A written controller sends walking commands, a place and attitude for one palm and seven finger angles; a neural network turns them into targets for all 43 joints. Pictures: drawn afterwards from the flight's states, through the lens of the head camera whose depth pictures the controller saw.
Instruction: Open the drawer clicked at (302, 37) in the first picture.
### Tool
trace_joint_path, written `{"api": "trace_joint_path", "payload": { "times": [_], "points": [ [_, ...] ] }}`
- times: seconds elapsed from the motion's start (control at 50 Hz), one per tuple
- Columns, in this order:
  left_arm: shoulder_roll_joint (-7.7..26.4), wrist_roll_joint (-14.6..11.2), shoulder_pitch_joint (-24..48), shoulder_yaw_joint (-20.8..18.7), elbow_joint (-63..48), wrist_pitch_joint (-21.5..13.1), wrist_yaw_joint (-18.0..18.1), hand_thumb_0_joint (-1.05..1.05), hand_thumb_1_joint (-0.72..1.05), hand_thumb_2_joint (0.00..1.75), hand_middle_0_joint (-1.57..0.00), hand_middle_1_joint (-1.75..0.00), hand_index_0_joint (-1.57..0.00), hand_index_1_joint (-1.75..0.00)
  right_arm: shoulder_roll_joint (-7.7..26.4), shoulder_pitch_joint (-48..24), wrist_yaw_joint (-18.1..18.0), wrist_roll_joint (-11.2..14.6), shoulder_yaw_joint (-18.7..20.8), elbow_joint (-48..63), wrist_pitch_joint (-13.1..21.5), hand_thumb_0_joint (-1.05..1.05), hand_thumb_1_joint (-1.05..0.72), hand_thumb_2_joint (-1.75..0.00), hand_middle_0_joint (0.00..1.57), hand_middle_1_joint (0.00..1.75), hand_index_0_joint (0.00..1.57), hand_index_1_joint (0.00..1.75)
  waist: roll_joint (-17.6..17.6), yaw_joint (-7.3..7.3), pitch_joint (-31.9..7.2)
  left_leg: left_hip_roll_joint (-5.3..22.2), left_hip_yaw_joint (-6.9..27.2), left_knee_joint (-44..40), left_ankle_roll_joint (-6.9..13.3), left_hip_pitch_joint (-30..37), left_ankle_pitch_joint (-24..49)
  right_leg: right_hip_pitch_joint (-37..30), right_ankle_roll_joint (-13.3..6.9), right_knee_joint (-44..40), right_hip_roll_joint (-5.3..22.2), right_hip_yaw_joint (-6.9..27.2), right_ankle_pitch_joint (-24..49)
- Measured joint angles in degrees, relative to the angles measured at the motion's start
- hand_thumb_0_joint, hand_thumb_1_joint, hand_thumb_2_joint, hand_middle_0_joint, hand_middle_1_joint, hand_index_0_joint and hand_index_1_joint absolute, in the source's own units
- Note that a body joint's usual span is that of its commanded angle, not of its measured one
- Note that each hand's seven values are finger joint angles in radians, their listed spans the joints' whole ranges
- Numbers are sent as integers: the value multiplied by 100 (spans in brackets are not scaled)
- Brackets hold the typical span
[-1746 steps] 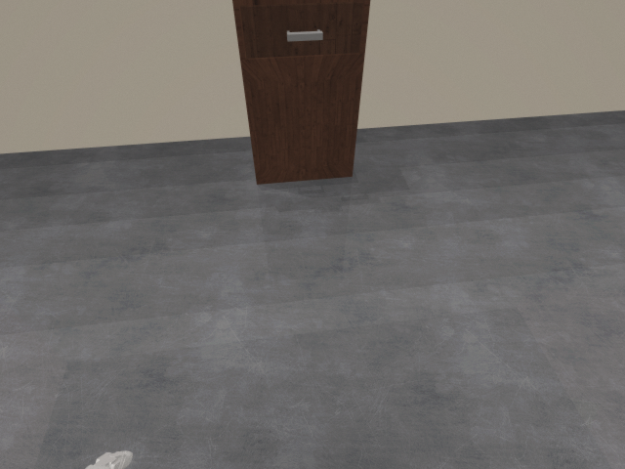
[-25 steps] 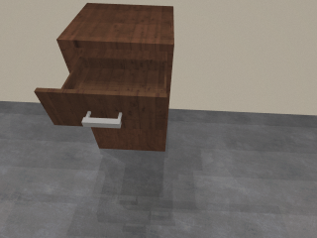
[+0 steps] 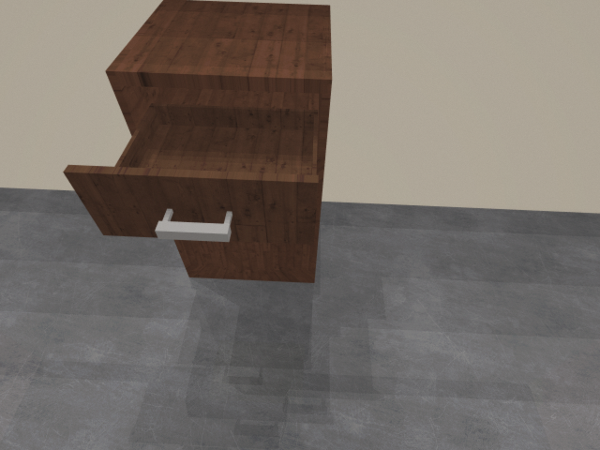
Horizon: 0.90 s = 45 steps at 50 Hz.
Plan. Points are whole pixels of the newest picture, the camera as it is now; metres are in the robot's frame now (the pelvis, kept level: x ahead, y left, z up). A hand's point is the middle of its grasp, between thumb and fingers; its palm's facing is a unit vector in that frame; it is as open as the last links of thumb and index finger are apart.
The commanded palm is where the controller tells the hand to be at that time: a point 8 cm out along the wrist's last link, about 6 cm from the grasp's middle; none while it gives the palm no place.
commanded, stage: look to check the result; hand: left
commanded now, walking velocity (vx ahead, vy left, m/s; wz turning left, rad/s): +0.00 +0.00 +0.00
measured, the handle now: (196, 223) +0.50 +0.23 -0.05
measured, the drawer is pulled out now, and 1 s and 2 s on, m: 0.29 0.29 0.29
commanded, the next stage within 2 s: stand and wait in 0.10 s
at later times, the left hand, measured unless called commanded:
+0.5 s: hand out of the picture +0.00 +0.16 -0.18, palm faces +0.04 -0.98 -0.19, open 7.3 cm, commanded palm none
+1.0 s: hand out of the picture +0.01 +0.16 -0.18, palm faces +0.04 -0.98 -0.19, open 7.3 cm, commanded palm none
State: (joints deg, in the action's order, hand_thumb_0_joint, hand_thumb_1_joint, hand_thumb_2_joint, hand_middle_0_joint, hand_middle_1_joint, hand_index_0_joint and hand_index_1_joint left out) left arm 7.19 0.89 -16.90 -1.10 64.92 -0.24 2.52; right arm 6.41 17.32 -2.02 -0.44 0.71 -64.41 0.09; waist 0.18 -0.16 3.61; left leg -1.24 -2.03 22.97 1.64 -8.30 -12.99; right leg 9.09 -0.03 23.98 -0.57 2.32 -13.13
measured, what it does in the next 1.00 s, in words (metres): stands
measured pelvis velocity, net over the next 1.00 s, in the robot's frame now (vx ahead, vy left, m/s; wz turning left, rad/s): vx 0.01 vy -0.01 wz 0.00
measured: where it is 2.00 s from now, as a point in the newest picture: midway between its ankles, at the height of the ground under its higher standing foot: outside the picture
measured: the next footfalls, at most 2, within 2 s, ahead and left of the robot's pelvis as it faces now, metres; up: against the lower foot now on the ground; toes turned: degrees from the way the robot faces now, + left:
none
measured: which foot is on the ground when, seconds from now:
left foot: down 0.00-1.00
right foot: down 0.00-1.00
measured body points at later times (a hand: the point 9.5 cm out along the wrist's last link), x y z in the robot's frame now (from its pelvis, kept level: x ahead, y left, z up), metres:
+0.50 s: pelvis +0.01 +0.00 +0.00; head +0.03 +0.00 +0.45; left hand +0.00 +0.21 -0.16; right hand +0.00 -0.22 -0.16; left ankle +0.00 +0.10 -0.74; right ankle +0.00 -0.12 -0.74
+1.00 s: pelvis +0.01 -0.01 +0.00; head +0.03 -0.01 +0.45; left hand +0.01 +0.21 -0.16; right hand +0.01 -0.23 -0.16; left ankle +0.00 +0.10 -0.74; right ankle +0.00 -0.12 -0.74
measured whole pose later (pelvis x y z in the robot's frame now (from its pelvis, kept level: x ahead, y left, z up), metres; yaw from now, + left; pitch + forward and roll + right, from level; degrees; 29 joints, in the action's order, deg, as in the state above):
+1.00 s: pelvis +0.01 -0.01 +0.00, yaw +0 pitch -2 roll +0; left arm 8.2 0.8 -15.3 -1.3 64.7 -0.7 2.5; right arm 7.4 15.4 -2.0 -0.5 0.9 -64.9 0.1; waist 0.4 -0.2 3.9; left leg -0.6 -1.7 21.5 0.9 -6.8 -13.2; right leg 7.5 -0.7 22.4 -1.2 2.0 -13.3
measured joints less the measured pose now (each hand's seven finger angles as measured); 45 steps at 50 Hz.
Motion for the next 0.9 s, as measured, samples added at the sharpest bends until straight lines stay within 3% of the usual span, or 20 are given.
{"api": "trace_joint_path", "payload": {
  "times": [0.9],
  "points": [
    [89, -11, 144, -20, -7, -40, -3, 0, 91, 89, -20, -30, -20, -30, 87, -173, -3, 0, 19, -44, 8, 0, -91, -90, 20, 30, 19, 30, 20, -6, 38, 59, 29, -141, -70, 141, -22, -139, -63, -136, -58, -26, -26]
  ]
}}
